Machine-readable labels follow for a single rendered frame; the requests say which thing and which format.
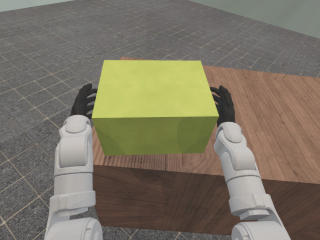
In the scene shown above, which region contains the pedestal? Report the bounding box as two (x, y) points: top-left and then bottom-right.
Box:
(92, 56), (320, 240)

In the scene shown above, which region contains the right robot upper arm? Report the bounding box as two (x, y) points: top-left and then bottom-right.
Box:
(231, 221), (290, 240)

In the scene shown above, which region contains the left robot upper arm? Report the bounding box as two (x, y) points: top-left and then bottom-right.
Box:
(45, 217), (103, 240)

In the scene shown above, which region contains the right robot forearm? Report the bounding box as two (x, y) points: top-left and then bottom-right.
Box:
(214, 122), (291, 240)

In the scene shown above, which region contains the left robot forearm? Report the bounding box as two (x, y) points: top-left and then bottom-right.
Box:
(44, 115), (96, 240)

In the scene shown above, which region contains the left robot hand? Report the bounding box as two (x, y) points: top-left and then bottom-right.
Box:
(70, 83), (98, 119)

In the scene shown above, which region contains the right robot hand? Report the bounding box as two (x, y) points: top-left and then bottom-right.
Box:
(209, 85), (236, 128)

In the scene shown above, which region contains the carton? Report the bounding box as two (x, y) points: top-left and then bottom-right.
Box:
(91, 60), (219, 156)

